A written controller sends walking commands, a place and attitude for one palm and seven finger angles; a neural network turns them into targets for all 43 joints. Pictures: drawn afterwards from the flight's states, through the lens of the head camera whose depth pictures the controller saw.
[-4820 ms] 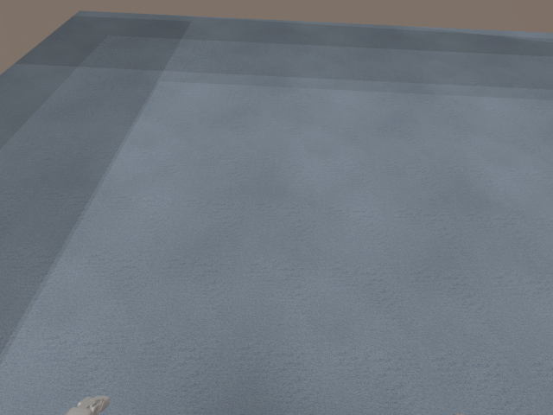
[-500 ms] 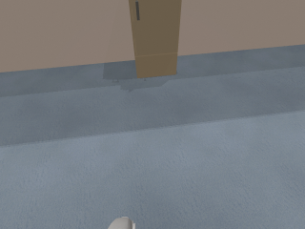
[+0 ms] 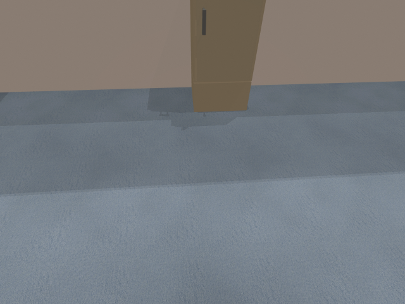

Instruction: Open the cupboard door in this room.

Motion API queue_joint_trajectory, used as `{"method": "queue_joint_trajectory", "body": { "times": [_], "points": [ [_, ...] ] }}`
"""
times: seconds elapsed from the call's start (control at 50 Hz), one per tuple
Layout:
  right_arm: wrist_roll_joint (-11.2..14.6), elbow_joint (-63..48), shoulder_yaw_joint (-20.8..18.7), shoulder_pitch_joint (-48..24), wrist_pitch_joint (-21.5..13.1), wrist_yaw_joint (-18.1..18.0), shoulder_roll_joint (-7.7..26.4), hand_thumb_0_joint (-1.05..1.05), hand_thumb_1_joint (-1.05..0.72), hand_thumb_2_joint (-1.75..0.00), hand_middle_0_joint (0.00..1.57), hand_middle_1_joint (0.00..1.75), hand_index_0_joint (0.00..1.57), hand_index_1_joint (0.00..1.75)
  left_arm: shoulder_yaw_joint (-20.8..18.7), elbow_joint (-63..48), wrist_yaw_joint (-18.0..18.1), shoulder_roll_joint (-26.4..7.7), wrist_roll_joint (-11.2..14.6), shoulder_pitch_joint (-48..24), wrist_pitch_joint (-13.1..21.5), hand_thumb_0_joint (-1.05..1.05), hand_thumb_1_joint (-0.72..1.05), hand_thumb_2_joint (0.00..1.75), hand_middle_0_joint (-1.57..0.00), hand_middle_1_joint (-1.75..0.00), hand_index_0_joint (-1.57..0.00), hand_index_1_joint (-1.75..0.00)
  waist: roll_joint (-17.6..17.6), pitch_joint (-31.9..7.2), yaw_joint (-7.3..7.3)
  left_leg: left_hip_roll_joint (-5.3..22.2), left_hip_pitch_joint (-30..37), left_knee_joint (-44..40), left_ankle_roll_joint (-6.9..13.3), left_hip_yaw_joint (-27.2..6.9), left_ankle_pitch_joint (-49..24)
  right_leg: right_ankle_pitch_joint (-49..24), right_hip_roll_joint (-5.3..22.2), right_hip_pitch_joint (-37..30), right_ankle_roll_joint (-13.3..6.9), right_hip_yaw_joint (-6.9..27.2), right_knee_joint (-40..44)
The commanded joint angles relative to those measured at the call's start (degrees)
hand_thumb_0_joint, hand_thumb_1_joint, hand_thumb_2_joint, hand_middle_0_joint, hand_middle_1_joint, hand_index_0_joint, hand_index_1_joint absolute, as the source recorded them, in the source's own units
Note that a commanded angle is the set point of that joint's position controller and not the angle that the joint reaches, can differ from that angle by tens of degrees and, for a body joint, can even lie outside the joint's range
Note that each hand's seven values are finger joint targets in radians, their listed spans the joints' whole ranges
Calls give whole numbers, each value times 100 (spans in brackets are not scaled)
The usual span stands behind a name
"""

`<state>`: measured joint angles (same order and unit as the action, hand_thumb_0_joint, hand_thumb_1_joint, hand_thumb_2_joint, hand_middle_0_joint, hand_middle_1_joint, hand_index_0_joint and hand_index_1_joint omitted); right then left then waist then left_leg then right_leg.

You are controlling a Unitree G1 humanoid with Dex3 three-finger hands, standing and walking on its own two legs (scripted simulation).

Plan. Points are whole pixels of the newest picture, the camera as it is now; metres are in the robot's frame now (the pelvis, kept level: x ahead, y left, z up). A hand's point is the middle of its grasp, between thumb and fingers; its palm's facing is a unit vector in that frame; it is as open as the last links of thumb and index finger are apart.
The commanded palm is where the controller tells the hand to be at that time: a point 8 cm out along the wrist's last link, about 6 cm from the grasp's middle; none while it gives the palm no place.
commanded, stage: turn or walk to find it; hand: left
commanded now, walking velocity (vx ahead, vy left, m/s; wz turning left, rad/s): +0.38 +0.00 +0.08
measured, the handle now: (203, 21) +1.67 +0.14 -0.04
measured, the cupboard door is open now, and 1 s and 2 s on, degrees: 0 0 0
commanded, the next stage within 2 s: stand and wait in 0.96 s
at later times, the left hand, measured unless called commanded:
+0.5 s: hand (105, 294) +0.17 +0.24 -0.16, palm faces +0.02 -0.98 -0.17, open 7.4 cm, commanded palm none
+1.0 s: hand (146, 208) +0.40 +0.20 -0.15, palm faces +0.13 -0.96 -0.26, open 7.1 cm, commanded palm none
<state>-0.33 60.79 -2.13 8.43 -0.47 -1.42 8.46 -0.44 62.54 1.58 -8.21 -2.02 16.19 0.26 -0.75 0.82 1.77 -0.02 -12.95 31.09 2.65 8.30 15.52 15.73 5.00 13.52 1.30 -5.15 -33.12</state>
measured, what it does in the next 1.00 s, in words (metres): walks ahead: left foot, then right foot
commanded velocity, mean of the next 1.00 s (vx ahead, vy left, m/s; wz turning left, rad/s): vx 0.35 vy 0.00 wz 0.05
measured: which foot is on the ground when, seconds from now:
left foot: down 0.00-0.02, up 0.04-0.24, down 0.26-0.76, up 0.78-1.00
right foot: down 0.00-0.28, up 0.30-0.74, down 0.76-1.00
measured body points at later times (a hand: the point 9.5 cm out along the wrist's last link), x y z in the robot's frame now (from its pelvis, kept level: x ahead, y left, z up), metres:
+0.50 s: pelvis +0.13 +0.06 +0.01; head +0.15 +0.07 +0.46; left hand +0.17 +0.29 -0.15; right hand +0.03 -0.15 -0.13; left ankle +0.07 +0.14 -0.73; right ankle +0.15 -0.08 -0.65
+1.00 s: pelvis +0.36 +0.00 +0.01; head +0.37 -0.01 +0.46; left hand +0.39 +0.25 -0.13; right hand +0.42 -0.24 -0.15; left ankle +0.38 +0.16 -0.66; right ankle +0.37 -0.07 -0.73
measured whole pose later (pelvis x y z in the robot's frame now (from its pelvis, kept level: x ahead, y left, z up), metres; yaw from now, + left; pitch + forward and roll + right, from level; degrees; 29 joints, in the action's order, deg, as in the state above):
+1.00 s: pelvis +0.36 +0.00 +0.01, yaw +4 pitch -1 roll +0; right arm -1.5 59.6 -3.9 12.7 -1.1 0.0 11.7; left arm -3.8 60.3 1.3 -10.5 -1.2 12.8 5.1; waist 2.2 2.0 -0.6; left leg 8.6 -32.2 61.0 -1.3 3.1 13.1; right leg 13.5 0.7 11.3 -4.1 -12.6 -25.1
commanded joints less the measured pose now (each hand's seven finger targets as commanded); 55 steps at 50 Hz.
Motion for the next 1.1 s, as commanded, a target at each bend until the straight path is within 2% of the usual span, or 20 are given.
{"method": "queue_joint_trajectory", "body": {
  "times": [0.0, 0.04, 0.08, 0.14, 0.2, 0.22, 0.24, 0.26, 0.28, 0.32, 0.4, 0.62, 0.66, 0.7, 0.72, 0.74, 0.76, 0.8, 0.88, 1.08],
  "points": [
    [-91, -389, -129, 214, 112, 140, 399, 0, -90, -90, 20, 30, 20, 30, -311, -28, -40, -1034, -17, 1017, 40, 0, 90, 90, -20, -30, -20, -30, -1929, 1145, 158, 80, -1555, 843, -192, -202, 1372, 3533, 1305, 426, -679, 2287, 2688],
    [-112, -546, -173, -27, 58, 214, 543, 0, -90, -90, 20, 30, 20, 30, -382, -108, -5, -1076, 15, 967, 142, 0, 90, 90, -20, -30, -20, -30, -1207, 1010, 173, 280, -1984, 2204, -136, -566, 1104, 3026, 1691, 194, -1064, 2758, 2970],
    [-120, -553, -183, 151, -16, 272, 507, 0, -90, -90, 20, 30, 20, 30, -415, -235, -8, -1067, -24, 663, 219, 0, 90, 90, -20, -30, -20, -30, -445, 599, 8, 457, -1993, 2202, -183, -577, 1001, 1950, 1559, -270, -985, 1902, 2459],
    [-102, -572, -130, 269, -74, 299, 340, 0, -90, -90, 20, 30, 20, 30, -405, -198, -60, -1071, -16, 667, 258, 0, 90, 90, -20, -30, -20, -30, -548, 354, 11, 437, -1324, 1080, -242, -322, 809, 1166, 1287, -289, -856, 1081, 2110],
    [-102, -262, -128, 1225, -146, 259, 379, 0, -90, -90, 20, 30, 20, 30, -432, -205, -113, -1061, 52, 356, 197, 0, 90, 90, -20, -30, -20, -30, -391, 218, -391, 209, 414, -155, -304, 141, 101, 1657, 825, 637, -551, 416, 1501],
    [-100, -98, -166, 1681, -181, 209, 580, 0, -90, -90, 20, 30, 20, 30, -397, -254, -148, -902, 78, 277, 169, 0, 90, 90, -20, -30, -20, -30, 212, 122, -549, 373, 1055, -510, -297, -193, 531, 1656, 555, 1109, -395, 185, 798],
    [-154, 52, -278, 2176, -219, 147, 1000, 0, -90, -90, 20, 30, 20, 30, -342, -403, -192, -563, 107, 151, 144, 0, 90, 90, -20, -30, -20, -30, 1515, 179, -740, 1409, 1351, -1487, 33, -1881, 1815, 1547, 5, 1901, -119, -309, -665],
    [-165, 121, -362, 2658, -231, 93, 1425, 0, -90, -90, 20, 30, 20, 30, -300, -689, -224, -433, 87, -270, 144, 0, 90, 90, -20, -30, -20, -30, 2004, 301, -887, 2282, 1360, -2366, 432, -3439, 2654, 1676, -308, 2616, -61, -338, -1984],
    [-174, 206, -319, 2634, -233, 42, 1328, 0, -90, -90, 20, 30, 20, 30, -323, -754, -191, -534, 36, -565, 143, 0, 90, 90, -20, -30, -20, -30, 1775, 398, -864, 2421, 1295, -2515, 563, -3731, 2526, 1431, -98, 2920, -155, 156, -2856],
    [-131, 115, -167, 2103, -307, 17, 891, 0, -90, -90, 20, 30, 20, 30, -342, -609, -271, -568, 27, -678, 201, 0, 90, 90, -20, -30, -20, -30, 770, 669, -608, 2119, 869, -2355, 616, -2889, 1352, 568, 263, 2863, -183, 393, -3252],
    [-74, 289, -80, 2090, -483, -43, 604, 0, -90, -90, 20, 30, 20, 30, -302, -390, -308, -402, 31, -448, 148, 0, 90, 90, -20, -30, -20, -30, 520, 401, -323, 1639, 1159, -2175, 531, -1564, -976, -125, 283, 2509, 2, 235, -3020],
    [-114, 645, -104, 2546, -455, -41, 528, 0, -90, -90, 20, 30, 20, 30, -255, -996, -325, -262, 85, -1914, 180, 0, 90, 90, -20, -30, -20, -30, 738, 875, -570, 1535, 1274, -1915, 534, -737, -2714, -550, 0, 1917, -115, -267, -579],
    [-108, 673, -129, 2452, -437, -34, 635, 0, -90, -90, 20, 30, 20, 30, -284, -912, -300, -370, 75, -1476, 224, 0, 90, 90, -20, -30, -20, -30, 699, 604, -326, 1518, 1315, -1287, 472, -632, -3937, -357, -267, 1109, -275, -436, -271],
    [-53, 605, -153, 2210, -433, -18, 724, 0, -90, -90, 20, 30, 20, 30, -388, -466, -257, -645, 33, 4, 328, 0, 90, 90, -20, -30, -20, -30, 565, -186, 350, 1220, 802, 428, 182, -384, -4434, -827, -418, -906, -442, -493, 243],
    [4, 485, -142, 2228, -449, 49, 568, 0, -90, -90, 20, 30, 20, 30, -540, -203, -180, -1193, -19, 1017, 405, 0, 90, 90, -20, -30, -20, -30, -247, -943, 742, 831, -577, 2148, -34, -148, -2795, -908, 736, -2646, -824, 757, 326],
    [44, 254, -78, 2296, -467, 52, 257, 0, -90, -90, 20, 30, 20, 30, -663, -25, -119, -1808, 48, 1597, 397, 0, 90, 90, -20, -30, -20, -30, -1248, -1529, 635, -11, -1975, 4103, -232, -211, 1498, -1589, 2318, -3457, -1449, 3193, 1012],
    [78, 134, -103, 1891, -400, 43, 405, 0, -90, -90, 20, 30, 20, 30, -670, -89, -103, -1754, 143, 1250, 371, 0, 90, 90, -20, -30, -20, -30, -848, -1319, 627, 267, -2088, 4924, -111, -885, 1517, -834, 2489, -2754, -1604, 3389, 1516],
    [-37, -23, -156, 1207, -335, 97, 310, 0, -90, -90, 20, 30, 20, 30, -481, -309, -93, -1082, 127, 248, 386, 0, 90, 90, -20, -30, -20, -30, -61, 16, 233, 801, -2396, 4882, -121, -1015, 469, -135, 1985, -1026, -1236, 2310, 1855],
    [-137, 91, -126, 1586, -69, 174, 81, 0, -90, -90, 20, 30, 20, 30, -290, -292, -85, -511, 57, -193, 480, 0, 90, 90, -20, -30, -20, -30, -493, 242, -390, 956, -1560, 3667, -346, -753, -48, -237, 1247, 472, -831, 692, 2283],
    [-96, -501, 17, -107, -115, 274, 295, 0, -90, -90, 20, 30, 20, 30, -223, 12, -77, -872, 85, 513, 471, 0, 90, 90, -20, -30, -20, -30, -489, 229, -39, 625, -1383, 837, -459, -217, -548, -3478, 1040, -877, -834, 175, 1611]
  ]
}}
